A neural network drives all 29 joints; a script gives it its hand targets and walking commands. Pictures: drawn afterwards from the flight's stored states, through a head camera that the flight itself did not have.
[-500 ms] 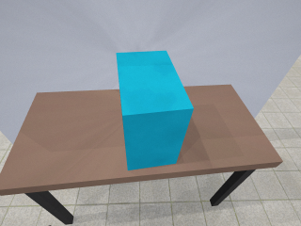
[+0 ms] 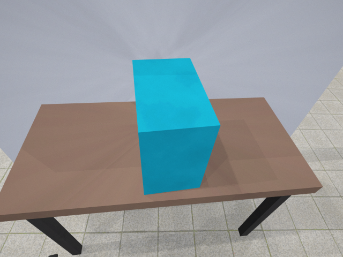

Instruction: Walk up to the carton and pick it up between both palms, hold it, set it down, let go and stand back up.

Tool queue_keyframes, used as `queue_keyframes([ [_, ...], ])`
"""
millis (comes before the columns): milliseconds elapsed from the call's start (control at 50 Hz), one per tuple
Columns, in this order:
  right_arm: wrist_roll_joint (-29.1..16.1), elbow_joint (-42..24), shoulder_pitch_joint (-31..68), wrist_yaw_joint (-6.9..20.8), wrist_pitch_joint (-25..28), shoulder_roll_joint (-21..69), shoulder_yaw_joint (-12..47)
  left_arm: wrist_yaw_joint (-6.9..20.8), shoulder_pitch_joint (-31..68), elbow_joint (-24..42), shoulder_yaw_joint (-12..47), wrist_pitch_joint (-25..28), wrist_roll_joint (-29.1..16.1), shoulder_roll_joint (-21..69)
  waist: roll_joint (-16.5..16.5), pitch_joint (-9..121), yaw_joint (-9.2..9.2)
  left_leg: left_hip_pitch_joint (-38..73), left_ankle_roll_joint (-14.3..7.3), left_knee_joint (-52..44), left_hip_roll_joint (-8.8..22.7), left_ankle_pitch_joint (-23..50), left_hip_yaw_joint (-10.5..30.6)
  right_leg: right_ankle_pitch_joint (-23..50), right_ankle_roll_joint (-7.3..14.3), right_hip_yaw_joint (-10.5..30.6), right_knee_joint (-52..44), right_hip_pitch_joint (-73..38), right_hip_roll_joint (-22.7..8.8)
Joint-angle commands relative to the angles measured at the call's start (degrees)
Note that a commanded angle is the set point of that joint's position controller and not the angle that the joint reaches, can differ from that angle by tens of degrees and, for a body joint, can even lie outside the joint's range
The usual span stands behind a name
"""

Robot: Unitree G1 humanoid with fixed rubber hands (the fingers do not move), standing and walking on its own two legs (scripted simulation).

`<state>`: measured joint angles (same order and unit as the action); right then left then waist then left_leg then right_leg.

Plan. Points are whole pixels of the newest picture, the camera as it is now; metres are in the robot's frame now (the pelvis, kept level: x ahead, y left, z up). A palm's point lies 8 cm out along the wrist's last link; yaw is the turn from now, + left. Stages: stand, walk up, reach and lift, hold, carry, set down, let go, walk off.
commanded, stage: walk up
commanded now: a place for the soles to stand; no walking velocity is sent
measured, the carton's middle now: (167, 126) +0.48 +0.01 +0.02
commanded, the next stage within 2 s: none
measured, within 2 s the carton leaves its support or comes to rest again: neither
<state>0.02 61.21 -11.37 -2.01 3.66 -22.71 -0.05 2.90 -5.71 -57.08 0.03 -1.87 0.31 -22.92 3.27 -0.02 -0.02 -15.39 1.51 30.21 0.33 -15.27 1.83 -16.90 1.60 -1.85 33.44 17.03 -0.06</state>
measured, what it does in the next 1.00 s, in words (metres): stands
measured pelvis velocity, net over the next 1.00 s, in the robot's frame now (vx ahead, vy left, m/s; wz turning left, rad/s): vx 0.01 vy -0.01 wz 0.02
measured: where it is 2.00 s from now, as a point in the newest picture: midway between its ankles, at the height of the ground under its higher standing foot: outside the picture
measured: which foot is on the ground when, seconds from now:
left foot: down 0.00-1.00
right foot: down 0.00-1.00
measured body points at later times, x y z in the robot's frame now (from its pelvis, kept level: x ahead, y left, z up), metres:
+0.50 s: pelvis +0.01 +0.00 +0.00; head +0.02 +0.02 +0.45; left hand +0.12 +0.30 -0.13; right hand +0.07 -0.33 -0.11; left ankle +0.01 +0.15 -0.73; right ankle +0.01 -0.09 -0.73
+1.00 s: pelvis +0.01 -0.01 +0.00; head +0.02 +0.01 +0.45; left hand +0.12 +0.30 -0.13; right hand +0.08 -0.34 -0.11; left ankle +0.01 +0.14 -0.73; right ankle +0.01 -0.09 -0.73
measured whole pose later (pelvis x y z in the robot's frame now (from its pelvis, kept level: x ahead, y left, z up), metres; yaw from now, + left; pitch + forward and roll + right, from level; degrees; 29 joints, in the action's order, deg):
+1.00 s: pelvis +0.01 -0.01 +0.00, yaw +1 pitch +0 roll +2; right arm 0.0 60.8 -11.4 -2.6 3.8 -22.4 -0.1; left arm 2.8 -5.1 -56.5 0.0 -2.2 0.3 -23.4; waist 4.4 0.0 0.0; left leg -15.2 2.0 30.9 0.3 -16.3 3.0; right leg -18.9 2.6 -3.2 35.1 16.9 -0.2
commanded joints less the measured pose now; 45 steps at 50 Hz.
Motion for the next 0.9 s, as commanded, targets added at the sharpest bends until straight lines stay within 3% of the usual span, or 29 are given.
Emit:
queue_keyframes([
  [0, 0.4, -3.5, 1.1, -0.9, 1.0, -12.7, -2.5, -0.5, 2.9, 3.4, -6.0, 0.6, 1.6, -13.3, 1.8, 1.3, -1.37, -7.2, -3.8, -1.2, 1.4, 6.0, 4.0, -0.2, 4.6, 11.3, -13.7, -11.4, -10.4],
  [40, 0.3, -2.9, -1.0, -0.9, 0.8, -11.3, -2.2, -0.8, 4.3, 4.0, -6.0, 0.3, 1.5, -13.8, 4.2, 1.4, -0.71, -5.1, -2.3, 1.9, -1.6, 2.2, -1.0, -1.3, 7.5, 12.5, -15.4, -9.6, -13.7],
  [80, 0.6, -2.2, -3.3, -0.9, 0.9, -11.8, -2.3, -0.9, 5.9, 4.6, -5.8, 0.0, 1.5, -13.1, 3.6, 1.5, 0.29, -2.1, -2.5, -0.8, -0.4, 5.5, -0.4, -0.6, 6.5, 9.7, -13.0, -7.7, -12.2],
  [120, 1.0, -1.9, -4.3, -0.9, 1.3, -14.4, -3.1, -0.9, 6.5, 5.2, -5.8, -0.2, 1.4, -12.4, 0.1, 1.9, 0.55, -0.5, -4.5, -3.5, 3.6, 14.5, 5.8, 2.2, 3.5, 5.7, -7.1, -6.5, -8.3],
  [140, 1.1, -1.9, -4.5, -1.1, 1.5, -15.9, -3.4, -0.8, 6.5, 5.5, -5.8, -0.2, 1.3, -11.9, -2.9, 2.3, 0.51, 0.7, -6.3, -5.6, 7.0, 16.5, 11.6, 2.8, 1.9, 4.0, -3.1, -4.6, -6.2],
  [160, 1.3, -1.9, -4.5, -1.2, 1.7, -16.7, -3.5, -0.7, 6.3, 5.5, -5.8, -0.3, 1.3, -11.2, -5.1, 2.5, 0.36, 1.6, -8.8, -7.7, 10.6, 16.1, 17.7, 1.1, 0.7, 4.0, -0.4, -2.4, -4.7],
  [200, 1.3, -2.3, -3.0, -1.5, 1.5, -17.2, -3.4, -0.7, 5.5, 5.1, -5.6, -0.3, 1.3, -10.3, -6.5, 0.9, -0.15, 1.6, -11.8, -9.5, 13.6, 14.2, 21.7, -3.6, 0.3, 4.9, -1.0, -0.2, -3.4],
  [240, 1.1, -3.1, -0.5, -1.6, 1.2, -16.3, -3.1, -0.5, 4.0, 4.3, -5.4, 0.0, 1.5, -10.2, -5.8, 0.6, -1.16, -1.6, -10.7, -9.1, 12.3, 12.5, 18.6, -2.4, 0.7, 5.4, -4.6, -4.1, -3.8],
  [280, 0.7, -3.6, 1.2, -1.3, 1.0, -14.6, -2.8, -0.4, 2.3, 3.4, -5.7, 0.5, 1.7, -11.4, -3.5, 1.1, -2.03, -5.7, -7.1, -6.3, 7.9, 10.6, 12.3, 0.4, 1.9, 6.9, -9.0, -9.9, -6.2],
  [340, 0.1, -3.7, 0.9, -1.1, 0.7, -11.5, -2.3, -0.7, 2.7, 3.4, -6.3, 0.5, 1.6, -14.0, 3.7, 1.1, -1.72, -7.6, -2.6, 3.9, -1.7, 2.7, 0.1, 0.2, 7.3, 13.5, -16.0, -11.5, -13.7],
  [360, 0.2, -3.3, -0.6, -1.1, 0.6, -10.9, -2.2, -0.9, 3.7, 3.9, -6.2, 0.4, 1.5, -14.1, 4.8, 0.7, -1.19, -6.7, -2.0, 4.2, -2.2, -0.4, -2.1, -0.1, 8.9, 13.6, -16.3, -10.3, -15.3],
  [400, 0.6, -2.4, -3.3, -1.0, 0.8, -11.4, -2.3, -0.9, 5.9, 4.6, -6.0, 0.1, 1.6, -13.3, 4.5, 0.8, 0.12, -2.9, -2.2, 1.1, -1.2, 2.5, -1.8, 0.8, 8.0, 10.2, -13.9, -7.8, -13.7],
  [440, 1.0, -2.0, -4.8, -1.1, 1.2, -13.7, -3.0, -1.0, 6.5, 5.1, -5.9, -0.2, 1.5, -12.5, 1.1, 1.4, 0.61, -0.8, -3.7, -2.1, 2.1, 14.1, 3.3, 3.5, 4.5, 6.0, -8.4, -7.2, -9.6],
  [460, 1.1, -2.0, -5.0, -1.2, 1.4, -15.4, -3.4, -0.9, 6.6, 5.5, -6.0, -0.2, 1.4, -12.1, -1.8, 2.1, 0.59, 0.6, -5.4, -3.6, 5.2, 18.5, 8.4, 5.1, 2.8, 3.9, -4.2, -5.8, -7.3],
  [500, 1.3, -2.1, -4.8, -1.5, 1.6, -17.3, -3.6, -0.8, 6.4, 5.7, -5.9, -0.4, 1.2, -10.8, -6.1, 2.1, 0.39, 2.5, -10.3, -7.4, 12.1, 19.0, 20.2, 0.9, 0.4, 4.2, 0.8, -1.1, -4.2],
  [520, 1.3, -2.3, -3.9, -1.7, 1.6, -17.5, -3.5, -0.8, 6.0, 5.5, -5.7, -0.4, 1.2, -10.4, -6.9, 1.2, 0.09, 2.4, -12.0, -8.4, 13.6, 18.1, 22.0, -2.3, 0.2, 4.6, 0.4, 0.0, -3.5],
  [540, 1.3, -2.7, -2.7, -1.8, 1.4, -17.3, -3.4, -0.7, 5.5, 5.1, -5.6, -0.3, 1.2, -10.1, -7.0, 0.7, -0.34, 1.5, -12.5, -8.7, 13.9, 17.0, 21.7, -3.5, 0.2, 4.9, -1.0, -0.6, -3.2],
  [580, 1.1, -3.6, 0.1, -1.7, 1.1, -16.0, -3.1, -0.5, 3.4, 4.1, -5.6, 0.1, 1.5, -10.4, -6.1, 0.4, -1.61, -2.8, -10.3, -7.9, 11.6, 13.9, 17.6, -1.4, 0.9, 5.5, -5.3, -5.7, -4.1],
  [620, 0.6, -4.1, 1.8, -1.4, 0.9, -14.0, -2.8, -0.5, 1.8, 3.3, -6.0, 0.6, 1.8, -12.2, -2.4, 0.6, -2.33, -7.2, -6.0, -3.4, 5.7, 11.0, 9.6, 1.4, 2.8, 8.1, -10.9, -11.2, -7.7],
  [660, 0.1, -4.1, 1.5, -1.3, 0.6, -11.3, -2.3, -0.8, 1.9, 3.2, -6.5, 0.6, 1.6, -14.1, 3.8, 0.6, -2.28, -9.1, -2.6, 5.6, -2.1, 2.7, 0.0, 1.3, 7.5, 13.9, -16.4, -12.6, -14.2],
  [680, 0.2, -3.9, 0.1, -1.4, 0.4, -10.8, -2.2, -0.9, 2.8, 3.8, -6.4, 0.5, 1.6, -14.3, 5.4, 0.1, -1.86, -9.0, -2.1, 6.7, -2.7, -3.9, -2.5, 1.6, 9.7, 14.8, -17.0, -11.6, -16.7],
  [720, 0.6, -3.1, -2.8, -1.2, 0.6, -11.1, -2.4, -1.0, 5.2, 4.7, -6.2, 0.3, 1.9, -13.4, 6.3, -0.1, -0.51, -5.9, -2.1, 6.3, -1.7, -6.8, -2.9, 3.2, 10.1, 11.9, -15.1, -8.9, -16.0],
  [740, 0.8, -2.6, -4.4, -1.1, 0.8, -11.3, -2.5, -1.0, 6.1, 5.0, -6.0, 0.0, 1.8, -13.0, 5.5, 0.0, 0.37, -3.7, -2.4, 2.3, -1.2, -1.7, -2.4, 3.4, 8.8, 9.5, -13.3, -7.8, -14.3],
  [760, 1.0, -2.2, -5.6, -1.1, 1.1, -12.2, -2.7, -1.0, 6.5, 5.3, -6.0, -0.1, 1.6, -12.6, 3.1, 0.4, 0.83, -1.6, -2.8, -0.9, 0.0, 8.4, -0.2, 3.9, 6.6, 7.1, -10.4, -7.1, -11.8],
  [800, 1.3, -2.0, -6.2, -1.4, 1.5, -16.4, -3.9, -1.0, 7.0, 6.1, -6.1, -0.3, 1.3, -11.8, -4.0, 1.7, 0.83, 1.8, -6.5, -4.0, 7.2, 22.0, 11.8, 6.2, 2.0, 2.4, -0.7, -3.9, -6.2],
  [820, 1.5, -2.1, -6.2, -1.6, 1.7, -17.5, -4.0, -0.9, 6.9, 6.3, -6.0, -0.5, 1.1, -11.0, -6.7, 2.2, 0.75, 3.3, -9.9, -6.1, 11.5, 22.8, 19.5, 2.2, 0.5, 3.3, 2.5, -0.7, -4.2],
  [840, 1.5, -2.3, -5.5, -1.8, 1.7, -18.1, -3.9, -1.0, 6.6, 6.1, -5.9, -0.6, 1.1, -10.4, -8.2, 1.2, 0.58, 4.1, -12.8, -7.6, 14.4, 22.4, 23.6, -3.5, 0.0, 4.1, 3.4, 2.1, -2.9],
  [860, 1.5, -2.5, -4.6, -2.0, 1.6, -18.1, -3.8, -1.0, 6.2, 5.9, -5.8, -0.6, 1.1, -10.1, -8.9, 0.3, 0.32, 3.9, -14.4, -8.4, 15.7, 22.0, 24.5, -7.5, 0.0, 4.5, 2.9, 2.8, -2.6],
  [880, 1.5, -3.1, -3.2, -2.1, 1.4, -17.7, -3.7, -0.9, 5.5, 5.6, -5.7, -0.4, 1.2, -9.9, -9.2, -0.1, -0.1, 2.6, -14.5, -8.6, 15.7, 20.7, 23.6, -8.3, 0.2, 4.7, 1.6, 1.7, -2.8],
])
